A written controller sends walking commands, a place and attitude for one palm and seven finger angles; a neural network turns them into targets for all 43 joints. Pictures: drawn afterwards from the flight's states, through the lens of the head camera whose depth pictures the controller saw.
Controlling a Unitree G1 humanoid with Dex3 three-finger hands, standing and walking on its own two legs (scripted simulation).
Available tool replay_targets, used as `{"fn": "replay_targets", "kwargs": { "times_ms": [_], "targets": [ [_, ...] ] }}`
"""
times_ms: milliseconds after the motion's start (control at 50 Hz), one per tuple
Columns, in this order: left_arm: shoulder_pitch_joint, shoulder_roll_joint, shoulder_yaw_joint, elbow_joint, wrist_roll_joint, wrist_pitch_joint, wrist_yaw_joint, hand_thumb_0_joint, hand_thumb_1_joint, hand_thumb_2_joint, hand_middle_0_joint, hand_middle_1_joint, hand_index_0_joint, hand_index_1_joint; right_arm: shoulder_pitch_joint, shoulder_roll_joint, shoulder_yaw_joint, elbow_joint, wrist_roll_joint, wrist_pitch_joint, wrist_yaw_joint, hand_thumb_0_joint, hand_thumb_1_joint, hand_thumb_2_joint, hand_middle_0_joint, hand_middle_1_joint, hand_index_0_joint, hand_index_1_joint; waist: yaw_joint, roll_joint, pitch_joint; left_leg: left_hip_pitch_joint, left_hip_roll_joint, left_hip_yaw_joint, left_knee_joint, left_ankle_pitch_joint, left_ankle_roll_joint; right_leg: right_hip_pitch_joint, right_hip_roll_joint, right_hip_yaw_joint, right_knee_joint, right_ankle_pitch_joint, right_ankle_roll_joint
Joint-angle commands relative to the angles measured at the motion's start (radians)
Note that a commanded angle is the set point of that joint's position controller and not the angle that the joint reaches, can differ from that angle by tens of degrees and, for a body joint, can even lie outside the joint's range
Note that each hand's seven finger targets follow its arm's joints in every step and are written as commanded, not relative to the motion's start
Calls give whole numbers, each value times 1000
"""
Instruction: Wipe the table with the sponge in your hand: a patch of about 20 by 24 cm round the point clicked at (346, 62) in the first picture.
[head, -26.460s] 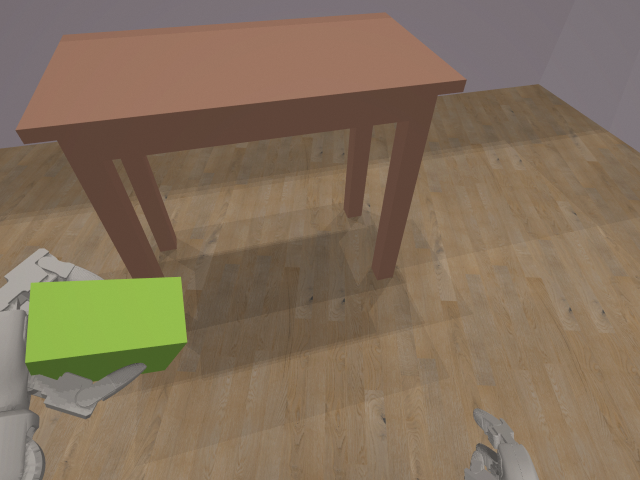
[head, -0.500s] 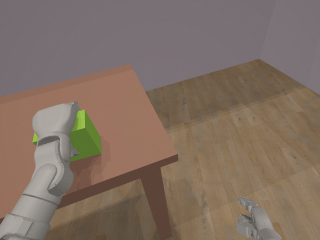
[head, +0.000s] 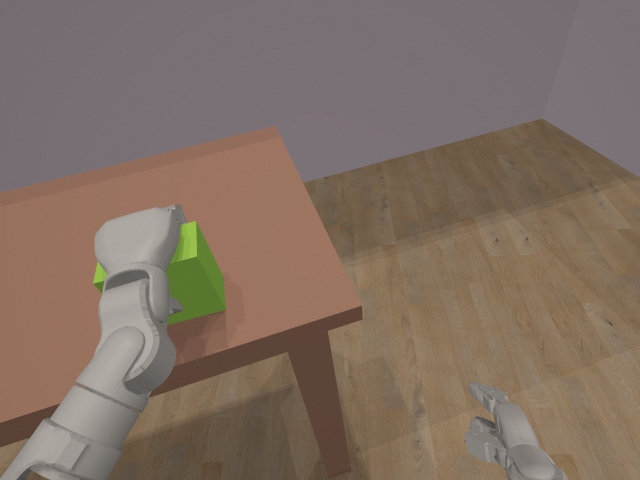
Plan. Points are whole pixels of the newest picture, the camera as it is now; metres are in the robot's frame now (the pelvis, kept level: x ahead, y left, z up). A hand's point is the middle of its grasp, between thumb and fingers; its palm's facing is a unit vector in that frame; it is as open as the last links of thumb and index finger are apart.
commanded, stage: slide across to the third lane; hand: left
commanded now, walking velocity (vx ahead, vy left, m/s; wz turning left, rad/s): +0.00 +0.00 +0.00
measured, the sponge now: (172, 287) +0.31 +0.25 +0.10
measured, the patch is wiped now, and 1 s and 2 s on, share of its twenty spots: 0.80 0.80 0.85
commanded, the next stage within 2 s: wipe forward along the third lane in 0.40 s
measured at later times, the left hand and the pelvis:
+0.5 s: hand (217, 252) +0.34 +0.18 +0.14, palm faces +0.09 -0.04 -1.00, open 10.3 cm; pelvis +0.00 -0.01 +0.00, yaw -1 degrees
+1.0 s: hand (220, 237) +0.36 +0.19 +0.14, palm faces +0.03 -0.01 -1.00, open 10.3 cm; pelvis -0.01 -0.03 +0.00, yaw -1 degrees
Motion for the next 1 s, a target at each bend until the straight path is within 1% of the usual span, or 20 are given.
{"fn": "replay_targets", "kwargs": {
  "times_ms": [0,40,180,220,240,320,360,400,420,460,520,560,620,660,720,760,820,860,920,980],
  "targets": [
    [-256,-2,-19,-171,-40,-38,-13,0,100,1300,-1200,-1600,-1200,-1600,-219,-71,-34,-176,1,-53,-4,0,-900,-900,200,300,200,300,-38,-155,-179,29,21,-1,-25,381,-12,112,5,13,-15,376,-22],
    [-302,-2,-25,-155,-36,-32,-4,0,100,1300,-1200,-1600,-1200,-1600,-216,-71,-31,-170,2,-53,-4,0,-900,-900,200,300,200,300,-46,-164,-170,24,24,-5,-28,357,-13,98,6,12,-19,346,-25],
    [-390,18,-6,-122,-19,2,40,0,100,1300,-1200,-1600,-1200,-1600,-244,-59,-27,-153,0,-46,6,0,-900,-900,200,300,200,300,-19,-180,-199,27,19,-1,-38,367,-18,134,7,17,-20,362,-30],
    [-396,36,10,-100,-10,25,54,0,100,1300,-1200,-1600,-1200,-1600,-255,-63,-24,-152,0,-39,12,0,-900,-900,200,300,200,300,-12,-142,-206,23,18,2,-43,360,-24,138,10,30,-22,351,-36],
    [-427,-9,-32,-95,-8,29,55,0,100,1300,-1200,-1600,-1200,-1600,-258,-55,-21,-150,1,-41,14,0,-900,-900,200,300,200,300,-21,-172,-209,18,15,6,-40,359,-22,143,6,21,-20,362,-32],
    [-448,40,6,-61,-2,56,62,0,100,1300,-1200,-1600,-1200,-1600,-266,-62,-21,-145,-1,-29,16,0,-900,-900,200,300,200,300,-17,-160,-219,13,16,13,-43,345,-20,156,8,47,-23,366,-33],
    [-461,-22,-48,-42,0,59,59,0,100,1300,-1200,-1600,-1200,-1600,-267,-51,-20,-141,3,-30,19,0,-900,-900,200,300,200,300,-29,-178,-210,13,14,16,-39,346,-19,147,8,36,-20,371,-29],
    [-471,-28,-56,-48,-5,65,54,0,100,1300,-1200,-1600,-1200,-1600,-274,-50,-22,-145,2,-29,22,0,-900,-900,200,300,200,300,-27,-169,-224,16,8,21,-33,349,-15,158,5,42,-19,395,-25],
    [-461,23,-10,-38,-7,70,57,0,100,1300,-1200,-1600,-1200,-1600,-267,-58,-22,-148,1,-25,22,0,-900,-900,200,300,200,300,-20,-166,-231,6,12,18,-37,335,-16,168,6,56,-19,379,-28],
    [-498,-38,-64,-16,-10,73,52,0,100,1300,-1200,-1600,-1200,-1600,-269,-51,-19,-141,5,-26,20,0,-900,-900,200,300,200,300,-35,-173,-205,3,12,19,-38,330,-16,147,4,38,-20,374,-25],
    [-520,46,-1,41,0,76,53,0,100,1300,-1200,-1600,-1200,-1600,-257,-66,-18,-134,0,-22,10,0,-900,-900,200,300,200,300,-29,-168,-204,-13,11,21,-44,300,-17,146,4,62,-26,347,-26],
    [-553,-4,-45,78,4,65,48,0,100,1300,-1200,-1600,-1200,-1600,-248,-58,-19,-126,4,-26,7,0,-900,-900,200,300,200,300,-45,-183,-187,-13,10,23,-36,298,-14,126,1,52,-26,353,-22],
    [-531,84,34,113,7,42,49,0,100,1300,-1200,-1600,-1200,-1600,-232,-73,-22,-126,-4,-29,-3,0,-900,-900,200,300,200,300,-29,-176,-220,-26,6,26,-35,298,-16,160,-2,77,-23,370,-23],
    [-528,17,-15,162,-1,27,45,0,100,1300,-1200,-1600,-1200,-1600,-219,-64,-21,-120,0,-32,-6,0,-900,-900,200,300,200,300,-47,-206,-181,-36,9,28,-34,289,-16,137,-3,55,-23,370,-16],
    [-548,110,59,172,5,4,50,0,100,1300,-1200,-1600,-1200,-1600,-206,-81,-28,-121,-6,-31,-16,0,-900,-900,200,300,200,300,-38,-184,-216,-43,7,32,-35,278,-17,158,-6,85,-27,372,-16],
    [-539,50,17,215,-2,-10,49,0,100,1300,-1200,-1600,-1200,-1600,-191,-74,-30,-116,-3,-38,-17,0,-900,-900,200,300,200,300,-51,-215,-183,-50,6,37,-26,274,-14,138,-7,66,-28,383,-8],
    [-534,117,70,235,4,-30,54,0,100,1300,-1200,-1600,-1200,-1600,-180,-87,-35,-117,-7,-37,-23,0,-900,-900,200,300,200,300,-43,-188,-207,-59,4,40,-28,275,-17,160,-10,88,-29,399,-10],
    [-532,74,36,269,-1,-43,54,0,100,1300,-1200,-1600,-1200,-1600,-168,-84,-36,-113,-3,-42,-26,0,-900,-900,200,300,200,300,-53,-204,-180,-69,6,42,-26,265,-16,143,-10,71,-29,396,-4],
    [-542,180,116,330,5,-61,59,0,100,1300,-1200,-1600,-1200,-1600,-148,-101,-41,-102,-7,-40,-36,0,-900,-900,200,300,200,300,-49,-204,-184,-88,6,43,-30,238,-19,149,-12,98,-39,369,-1],
    [-592,142,70,405,7,-81,57,0,100,1300,-1200,-1600,-1200,-1600,-126,-100,-44,-90,-1,-41,-45,0,-900,-900,200,300,200,300,-69,-207,-148,-103,8,48,-33,202,-17,111,-14,83,-53,313,7]
  ]
}}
